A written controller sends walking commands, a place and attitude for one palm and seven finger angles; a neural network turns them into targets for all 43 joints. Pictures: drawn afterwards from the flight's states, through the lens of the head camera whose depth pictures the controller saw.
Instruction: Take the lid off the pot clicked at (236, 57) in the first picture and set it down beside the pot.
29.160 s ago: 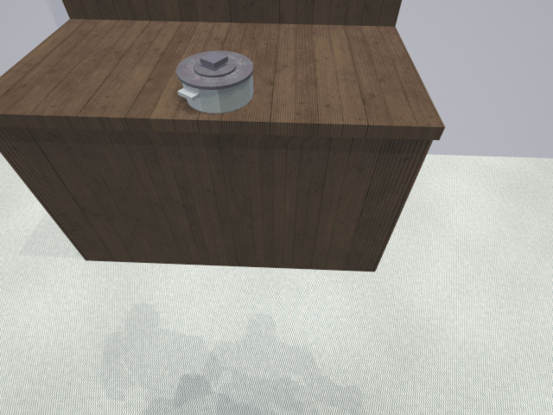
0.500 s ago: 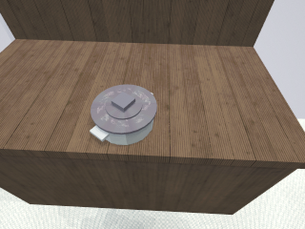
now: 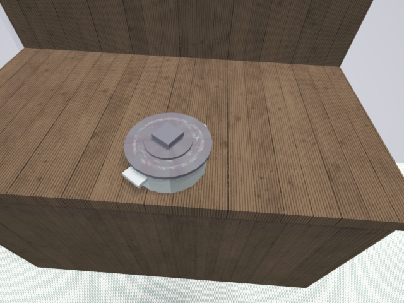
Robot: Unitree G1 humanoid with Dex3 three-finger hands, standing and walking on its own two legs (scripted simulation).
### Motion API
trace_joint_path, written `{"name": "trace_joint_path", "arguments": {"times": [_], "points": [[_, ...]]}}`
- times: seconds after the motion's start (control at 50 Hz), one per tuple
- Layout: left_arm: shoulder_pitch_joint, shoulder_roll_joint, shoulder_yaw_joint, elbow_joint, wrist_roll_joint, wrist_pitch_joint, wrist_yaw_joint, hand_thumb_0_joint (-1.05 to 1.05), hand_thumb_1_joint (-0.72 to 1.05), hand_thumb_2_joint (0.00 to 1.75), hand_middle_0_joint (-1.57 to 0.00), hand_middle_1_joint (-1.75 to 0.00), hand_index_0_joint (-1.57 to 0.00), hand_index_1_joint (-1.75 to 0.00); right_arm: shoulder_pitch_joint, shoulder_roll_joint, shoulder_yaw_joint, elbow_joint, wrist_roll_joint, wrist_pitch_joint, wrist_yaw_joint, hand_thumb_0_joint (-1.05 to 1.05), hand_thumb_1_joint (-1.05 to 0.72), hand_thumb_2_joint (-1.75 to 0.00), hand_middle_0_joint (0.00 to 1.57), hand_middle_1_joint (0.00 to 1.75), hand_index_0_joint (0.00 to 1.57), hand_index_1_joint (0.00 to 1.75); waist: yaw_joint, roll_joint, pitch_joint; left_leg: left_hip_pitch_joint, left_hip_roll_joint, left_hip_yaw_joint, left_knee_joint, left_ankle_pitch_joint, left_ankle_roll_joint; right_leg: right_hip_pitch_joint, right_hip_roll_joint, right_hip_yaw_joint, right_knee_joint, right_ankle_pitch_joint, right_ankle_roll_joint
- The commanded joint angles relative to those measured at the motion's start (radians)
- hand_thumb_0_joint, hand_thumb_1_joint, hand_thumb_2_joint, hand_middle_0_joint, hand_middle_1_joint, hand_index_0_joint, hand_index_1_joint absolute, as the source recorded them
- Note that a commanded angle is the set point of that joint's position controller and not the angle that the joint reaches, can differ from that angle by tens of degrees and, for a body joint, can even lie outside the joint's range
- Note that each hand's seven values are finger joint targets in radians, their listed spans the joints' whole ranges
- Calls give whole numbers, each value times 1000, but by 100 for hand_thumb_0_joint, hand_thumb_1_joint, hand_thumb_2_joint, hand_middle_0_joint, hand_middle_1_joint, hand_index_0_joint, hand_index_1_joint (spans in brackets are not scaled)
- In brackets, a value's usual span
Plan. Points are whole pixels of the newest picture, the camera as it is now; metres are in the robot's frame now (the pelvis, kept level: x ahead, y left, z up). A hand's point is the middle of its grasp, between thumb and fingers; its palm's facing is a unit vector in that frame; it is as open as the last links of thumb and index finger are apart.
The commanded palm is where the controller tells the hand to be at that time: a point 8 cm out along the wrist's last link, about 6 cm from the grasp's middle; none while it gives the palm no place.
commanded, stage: look again from close up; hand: left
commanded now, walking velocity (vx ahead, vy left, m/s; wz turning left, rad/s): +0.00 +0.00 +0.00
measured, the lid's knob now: (167, 135) +0.44 +0.11 +0.08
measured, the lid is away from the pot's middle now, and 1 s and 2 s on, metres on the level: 0.00 0.00 0.00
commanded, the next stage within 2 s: none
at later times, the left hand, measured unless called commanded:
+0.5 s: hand out of the picture -0.02 +0.17 -0.18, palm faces +0.03 -0.99 -0.13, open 7.4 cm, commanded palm none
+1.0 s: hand out of the picture -0.03 +0.19 -0.19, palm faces +0.03 -0.99 -0.11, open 7.4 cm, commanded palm none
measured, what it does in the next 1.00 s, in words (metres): stands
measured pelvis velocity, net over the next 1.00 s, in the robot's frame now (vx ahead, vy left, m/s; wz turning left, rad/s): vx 0.00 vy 0.05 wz -0.01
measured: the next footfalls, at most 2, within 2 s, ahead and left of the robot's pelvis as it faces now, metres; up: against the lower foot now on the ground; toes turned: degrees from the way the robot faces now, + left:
none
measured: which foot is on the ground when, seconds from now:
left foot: down 0.00-1.00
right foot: down 0.00-1.00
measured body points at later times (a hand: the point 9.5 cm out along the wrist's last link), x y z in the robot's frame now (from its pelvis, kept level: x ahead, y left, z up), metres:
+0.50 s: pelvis +0.00 +0.02 +0.00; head +0.01 +0.03 +0.45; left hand -0.02 +0.22 -0.17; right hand -0.03 -0.18 -0.16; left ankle -0.04 +0.09 -0.74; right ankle -0.02 -0.10 -0.74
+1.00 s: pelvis +0.00 +0.05 +0.00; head +0.01 +0.07 +0.45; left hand -0.03 +0.24 -0.17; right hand -0.03 -0.15 -0.16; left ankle -0.04 +0.09 -0.74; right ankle -0.02 -0.10 -0.74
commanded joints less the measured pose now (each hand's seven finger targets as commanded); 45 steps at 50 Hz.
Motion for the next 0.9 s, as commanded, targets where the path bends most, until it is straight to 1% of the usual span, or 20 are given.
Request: {"name": "trace_joint_path", "arguments": {"times": [0.0, 0.02, 0.04, 0.1, 0.12, 0.2, 0.22, 0.3, 0.32, 0.38, 0.42, 0.5, 0.52, 0.6, 0.62, 0.7, 0.72, 0.8, 0.82, 0.88], "points": [[84, 84, 21, -23, 1, -18, 11, 0, 90, 90, -20, -30, -20, -30, 83, -74, -9, -9, 3, -12, -5, 0, -90, -90, 20, 30, 20, 30, 2, 19, 33, -34, 120, -107, -72, 227, 5, -3, -141, 133, -62, 234, -27], [83, 90, 21, -23, -1, -17, 9, 0, 90, 90, -20, -30, -20, -30, 83, -73, -9, -8, 4, -11, -5, 0, -90, -90, 20, 30, 20, 30, 5, -3, 37, -48, 125, -108, -69, 221, 7, 5, -138, 126, -67, 230, -27], [81, 82, 21, -21, 0, -16, 10, 0, 90, 90, -20, -30, -20, -30, 84, -77, -9, -7, 3, -10, -6, 0, -90, -90, 20, 30, 20, 30, 3, 7, 52, -55, 122, -108, -71, 216, 5, -5, -141, 127, -64, 219, -27], [86, 77, 19, -17, 1, -16, 11, 0, 90, 90, -20, -30, -20, -30, 95, -68, -7, -2, 4, -12, -6, 0, -90, -90, 20, 30, 20, 30, 2, 20, 48, -47, 123, -111, -77, 222, 9, -9, -140, 126, -63, 204, -26], [90, 81, 20, -18, 0, -15, 10, 0, 90, 90, -20, -30, -20, -30, 90, -67, -9, -3, 4, -12, -6, 0, -90, -90, 20, 30, 20, 30, 7, 4, 50, -52, 126, -114, -75, 221, 12, -6, -137, 121, -66, 203, -26], [92, 69, 19, -15, 1, -16, 11, 0, 90, 90, -20, -30, -20, -30, 100, -64, -9, 1, 4, -15, -7, 0, -90, -90, 20, 30, 20, 30, 1, 17, 45, -43, 123, -113, -76, 240, 11, -11, -139, 126, -57, 214, -26], [95, 75, 20, -16, 0, -15, 10, 0, 90, 90, -20, -30, -20, -30, 97, -65, -9, 1, 4, -15, -7, 0, -90, -90, 20, 30, 20, 30, 7, 3, 44, -45, 129, -115, -74, 245, 15, -5, -137, 116, -59, 212, -25], [101, 64, 18, -10, 1, -15, 12, 0, 90, 90, -20, -30, -20, -30, 104, -61, -9, 4, 4, -16, -9, 0, -90, -90, 20, 30, 20, 30, 4, 36, 47, -35, 126, -114, -78, 251, 15, -21, -137, 123, -55, 197, -24], [100, 70, 18, -9, 0, -14, 11, 0, 90, 90, -20, -30, -20, -30, 104, -61, -9, 4, 4, -16, -9, 0, -90, -90, 20, 30, 20, 30, 5, 1, 49, -47, 131, -118, -77, 251, 19, -13, -135, 114, -58, 198, -23], [103, 57, 17, -5, 1, -13, 12, 0, 90, 90, -20, -30, -20, -30, 109, -62, -8, 6, 3, -18, -9, 0, -90, -90, 20, 30, 20, 30, 5, 21, 56, -43, 129, -120, -83, 256, 20, -25, -136, 115, -52, 182, -20], [107, 62, 17, -4, 1, -13, 11, 0, 90, 90, -20, -30, -20, -30, 108, -59, -10, 6, 5, -18, -9, 0, -90, -90, 20, 30, 20, 30, 7, -2, 52, -46, 132, -120, -79, 256, 23, -17, -133, 109, -55, 185, -18], [110, 50, 17, -1, 2, -12, 13, 0, 90, 90, -20, -30, -20, -30, 116, -55, -10, 6, 4, -19, -10, 0, -90, -90, 20, 30, 20, 30, 3, 19, 51, -38, 129, -121, -86, 255, 23, -30, -135, 115, -49, 175, -18], [110, 55, 17, -2, 1, -12, 12, 0, 90, 90, -20, -30, -20, -30, 116, -56, -10, 7, 5, -19, -10, 0, -90, -90, 20, 30, 20, 30, 6, -1, 52, -50, 132, -124, -83, 258, 26, -20, -132, 107, -51, 177, -17], [115, 46, 16, 3, 2, -11, 14, 0, 90, 90, -20, -30, -20, -30, 126, -54, -8, 7, 5, -22, -12, 0, -90, -90, 20, 30, 20, 30, 4, 28, 46, -41, 129, -126, -84, 291, 26, -23, -135, 108, -41, 180, -14], [118, 49, 17, 3, 1, -11, 13, 0, 90, 90, -20, -30, -20, -30, 121, -54, -10, 7, 5, -23, -11, 0, -90, -90, 20, 30, 20, 30, 9, 2, 46, -45, 133, -129, -79, 297, 30, -16, -132, 102, -45, 184, -14], [121, 39, 15, 9, 3, -9, 14, 0, 90, 90, -20, -30, -20, -30, 130, -51, -9, 8, 5, -23, -13, 0, -90, -90, 20, 30, 20, 30, 5, 35, 64, -48, 130, -127, -90, 281, 29, -38, -133, 106, -42, 157, -10], [121, 46, 15, 7, 2, -9, 13, 0, 90, 90, -20, -30, -20, -30, 127, -51, -9, 9, 6, -22, -11, 0, -90, -90, 20, 30, 20, 30, 9, -1, 72, -64, 131, -131, -86, 274, 32, -30, -131, 98, -45, 159, -9], [126, 33, 15, 10, 3, -7, 15, 0, 90, 90, -20, -30, -20, -30, 134, -52, -9, 7, 5, -24, -13, 0, -90, -90, 20, 30, 20, 30, 5, 39, 55, -41, 132, -134, -95, 298, 33, -39, -133, 98, -35, 145, -5], [126, 39, 15, 11, 2, -7, 14, 0, 90, 90, -20, -30, -20, -30, 131, -52, -10, 6, 5, -23, -13, 0, -90, -90, 20, 30, 20, 30, 9, 12, 60, -52, 134, -137, -89, 303, 37, -31, -130, 92, -38, 151, -5], [127, 30, 14, 13, 4, -6, 16, 0, 90, 90, -20, -30, -20, -30, 137, -52, -10, 6, 5, -24, -13, 0, -90, -90, 20, 30, 20, 30, 6, 12, 61, -53, 131, -137, -96, 284, 36, -38, -132, 97, -34, 140, -2]]}}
